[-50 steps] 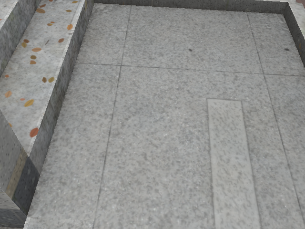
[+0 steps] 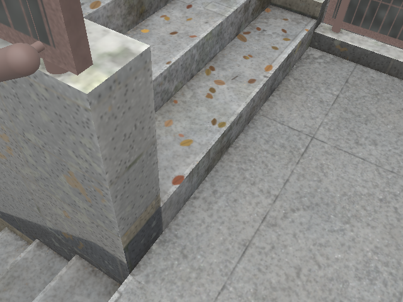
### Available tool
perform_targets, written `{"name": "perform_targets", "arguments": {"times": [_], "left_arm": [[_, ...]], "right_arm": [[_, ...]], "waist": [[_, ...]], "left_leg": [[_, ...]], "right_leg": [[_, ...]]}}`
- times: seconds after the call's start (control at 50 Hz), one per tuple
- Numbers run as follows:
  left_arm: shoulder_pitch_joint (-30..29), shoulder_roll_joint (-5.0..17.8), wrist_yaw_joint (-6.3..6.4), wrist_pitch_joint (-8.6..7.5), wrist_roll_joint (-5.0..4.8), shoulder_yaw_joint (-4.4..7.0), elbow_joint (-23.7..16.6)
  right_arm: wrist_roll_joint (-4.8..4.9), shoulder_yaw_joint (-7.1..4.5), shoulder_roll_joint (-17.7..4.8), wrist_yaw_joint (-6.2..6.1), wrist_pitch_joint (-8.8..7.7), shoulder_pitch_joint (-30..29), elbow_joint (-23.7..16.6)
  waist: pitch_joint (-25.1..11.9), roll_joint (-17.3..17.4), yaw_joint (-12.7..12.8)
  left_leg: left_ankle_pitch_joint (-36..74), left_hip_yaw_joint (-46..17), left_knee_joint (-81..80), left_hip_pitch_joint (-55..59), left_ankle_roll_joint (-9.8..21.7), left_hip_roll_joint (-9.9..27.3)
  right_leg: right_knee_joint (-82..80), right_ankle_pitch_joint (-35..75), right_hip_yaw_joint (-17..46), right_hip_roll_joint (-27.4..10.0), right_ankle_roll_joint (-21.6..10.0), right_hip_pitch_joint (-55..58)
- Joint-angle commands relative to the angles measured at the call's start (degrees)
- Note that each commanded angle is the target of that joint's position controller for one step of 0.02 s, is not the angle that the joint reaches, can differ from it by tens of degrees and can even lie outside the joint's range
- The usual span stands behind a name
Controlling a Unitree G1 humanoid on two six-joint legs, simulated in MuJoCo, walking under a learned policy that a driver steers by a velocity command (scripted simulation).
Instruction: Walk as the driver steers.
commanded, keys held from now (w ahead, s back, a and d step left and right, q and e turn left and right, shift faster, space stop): w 0.54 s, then w+e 0.46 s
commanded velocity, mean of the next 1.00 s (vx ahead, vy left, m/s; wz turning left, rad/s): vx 0.16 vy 0.16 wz -0.10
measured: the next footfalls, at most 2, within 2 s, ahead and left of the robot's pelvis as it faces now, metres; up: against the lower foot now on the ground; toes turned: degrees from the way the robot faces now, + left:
right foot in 0.10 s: +0.20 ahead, -0.14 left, +0.00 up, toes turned -2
left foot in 0.58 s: +0.25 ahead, +0.16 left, +0.00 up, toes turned -1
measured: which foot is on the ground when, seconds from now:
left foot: down 0.00-0.10, up 0.12-0.56, down 0.58-0.94, up 0.96-1.00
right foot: up 0.00-0.08, down 0.10-0.58, up 0.60-0.92, down 0.94-1.00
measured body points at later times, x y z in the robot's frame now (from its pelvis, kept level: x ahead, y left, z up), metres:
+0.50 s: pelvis +0.14 +0.01 +0.00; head +0.17 +0.00 +0.45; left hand +0.14 +0.31 -0.12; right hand +0.26 -0.24 -0.14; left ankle +0.21 +0.16 -0.70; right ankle +0.16 -0.14 -0.74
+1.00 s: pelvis +0.21 +0.11 -0.02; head +0.23 +0.08 +0.43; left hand +0.36 +0.35 -0.13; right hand +0.23 -0.14 -0.18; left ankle +0.21 +0.18 -0.71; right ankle +0.18 +0.06 -0.75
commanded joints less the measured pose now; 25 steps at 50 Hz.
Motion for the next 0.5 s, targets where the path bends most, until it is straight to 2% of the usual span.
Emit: {"name": "perform_targets", "arguments": {"times": [0.02,0.04,0.06,0.08,0.1,0.12,0.14,0.16,0.18,0.2,0.22,0.24,0.26,0.28,0.3,0.32,0.34,0.38,0.4,0.42,0.46,0.5], "left_arm": [[-9.7,4.3,-0.39,-2.04,-0.52,0.64,-6.1],[-9.2,4.3,-0.04,-2.10,-0.23,0.64,-6.2],[-1.4,4.9,2.46,-2.45,-1.59,1.40,-3.9],[9.7,8.7,5.73,-2.49,-1.27,2.67,0.0],[19.4,13.0,7.09,-2.99,-0.34,3.65,2.1],[17.4,12.6,5.34,-3.38,0.46,1.86,-0.1],[18.7,13.3,4.19,-2.77,-0.98,2.40,0.8],[12.1,10.6,3.57,-1.68,-2.16,2.26,0.1],[7.1,5.1,3.06,-0.93,-2.20,0.95,-1.4],[2.6,2.6,2.92,-0.38,-1.31,-0.09,-2.1],[2.0,3.6,3.38,-0.59,-1.17,-0.16,-1.4],[3.0,4.5,3.57,-0.74,-1.17,-0.02,0.4],[3.4,4.7,3.69,-1.15,-0.95,0.09,1.5],[11.3,10.8,5.66,-1.12,-1.52,2.42,3.6],[14.9,11.3,6.47,-1.07,-2.50,2.64,5.0],[14.2,10.7,6.57,-0.84,-2.51,2.65,5.2],[12.5,10.1,6.37,-0.66,-2.08,2.71,5.1],[9.5,7.3,5.70,-0.27,-1.37,2.07,5.2],[6.4,7.3,5.68,-0.30,-0.64,2.12,4.3],[6.1,8.0,5.74,-0.36,-0.38,2.53,4.5],[5.3,9.7,5.53,-0.61,-0.64,3.46,4.9],[5.7,11.3,5.36,0.18,-0.69,4.54,5.2]], "right_arm": [[-0.20,-2.70,-11.3,-0.28,-1.08,1.2,-0.9],[-0.05,-3.00,-12.2,-0.72,-1.19,1.5,-0.4],[0.48,-2.16,-9.0,-0.90,-0.29,1.6,2.3],[0.89,-2.51,-9.7,0.10,0.94,-1.7,1.7],[1.18,-2.06,-7.9,0.27,0.68,0.1,0.6],[1.64,0.58,0.6,-0.63,-1.20,1.2,-1.2],[2.28,-0.60,-3.0,-1.42,-0.89,9.1,1.2],[1.59,-1.21,-6.7,-1.87,0.01,10.3,2.6],[0.39,-1.23,-8.3,-1.50,0.39,3.7,2.1],[0.07,-1.16,-7.4,-1.05,0.83,-1.0,1.4],[-0.11,-1.04,-6.4,-0.85,1.35,-2.3,1.3],[0.11,-0.29,-4.5,-0.44,1.69,-2.7,1.3],[0.03,0.34,-2.6,-0.31,1.82,-1.7,1.8],[-2.73,-0.93,-5.7,0.69,4.33,-6.2,0.7],[-3.21,-1.49,-6.4,1.16,5.52,-6.0,0.1],[-2.50,-1.63,-5.8,1.82,6.01,-5.7,0.0],[-1.84,-1.51,-4.9,2.50,6.29,-6.4,-0.5],[-1.49,-1.43,-4.4,3.62,6.38,-8.1,-1.0],[-1.41,-1.34,-4.6,3.77,6.59,-8.6,-0.8],[-1.46,-0.69,-3.3,4.04,6.71,-9.0,-0.7],[-0.62,0.21,-1.9,4.47,6.76,-11.4,-1.2],[-0.06,0.30,-2.7,4.53,6.68,-13.3,-1.4]], "waist": [[5.8,10.4,-1.3],[5.8,9.8,-0.8],[5.1,12.5,3.0],[2.0,11.1,8.8],[-6.0,4.3,11.1],[-9.9,-13.4,8.4],[-15.6,-19.4,5.8],[-15.7,-18.2,3.3],[-8.8,-11.4,4.8],[-3.6,-6.0,4.1],[0.2,-5.1,3.1],[1.4,-4.6,2.3],[0.8,-4.7,1.3],[1.5,2.3,4.2],[-2.6,5.2,3.7],[-3.8,3.2,2.8],[-3.3,-0.2,2.1],[-1.7,-5.1,1.7],[0.3,-5.5,1.2],[0.8,-6.8,1.2],[1.6,-9.8,2.1],[0.6,-11.2,3.7]], "left_leg": [[17.4,-7.7,-0.8,-3.7,6.9,14.9],[18.9,-8.6,-0.2,-4.4,6.3,15.9],[29.5,-3.9,7.9,-5.3,4.4,9.4],[31.4,1.9,21.4,-9.0,1.7,3.3],[15.1,2.2,35.0,-21.9,-0.3,-0.1],[-21.3,1.4,46.6,-25.7,-0.5,-2.4],[-23.6,0.1,54.5,-25.9,0.5,-6.2],[-21.4,1.7,60.7,-29.6,0.9,-1.3],[-18.9,3.2,60.1,-30.9,0.6,1.0],[-15.9,4.1,56.6,-30.1,-0.2,2.7],[-13.6,5.5,52.4,-28.8,-0.7,4.1],[-11.4,6.8,48.6,-26.1,-1.1,4.4],[-10.1,8.5,43.5,-24.0,-1.4,4.6],[-8.7,8.2,50.8,-33.8,-3.0,3.8],[-7.2,4.8,55.3,-35.5,-3.2,4.4],[-6.3,3.4,56.1,-36.3,-3.1,4.5],[-4.1,3.2,55.9,-37.0,-3.0,4.7],[1.0,4.2,53.4,-36.1,-3.7,4.9],[1.2,6.2,49.2,-33.2,-4.6,3.8],[1.6,7.4,43.5,-30.5,-4.9,4.2],[2.2,9.1,31.5,-23.3,-4.8,4.4],[-0.9,10.8,24.9,-18.6,-4.4,3.1]], "right_leg": [[-5.3,-1.5,-1.4,1.5,-1.7,-0.6],[-6.7,-2.6,-1.8,2.2,-2.0,1.9],[-10.5,-2.2,-0.5,3.4,-2.4,11.1],[-17.1,8.9,-1.7,3.3,-2.5,22.0],[-14.7,18.8,8.0,-7.9,-3.8,39.4],[-11.3,47.1,17.3,-18.2,-7.9,42.2],[-14.8,56.2,27.1,-21.8,-16.2,40.4],[-18.6,26.4,28.0,-21.5,-19.6,38.5],[-23.4,3.3,26.6,-17.2,-17.7,30.9],[-26.8,-5.6,22.0,-13.9,-15.3,24.1],[-29.1,-3.5,19.1,-13.0,-14.8,19.5],[-29.7,3.7,14.7,-11.4,-13.8,17.1],[-28.9,10.3,11.2,-9.9,-13.2,16.6],[-25.5,27.1,19.9,-18.3,-15.9,24.4],[-23.5,33.5,20.4,-20.4,-16.5,27.7],[-23.7,29.6,17.9,-19.5,-15.9,26.8],[-25.1,21.9,15.2,-17.8,-15.0,24.6],[-28.4,5.4,11.4,-13.9,-13.1,19.9],[-28.6,4.9,8.5,-12.3,-11.8,15.5],[-28.9,3.6,6.8,-11.4,-11.6,13.4],[-29.0,-0.6,4.9,-10.1,-10.2,10.3],[-27.5,-3.4,5.7,-10.3,-9.7,11.2]]}}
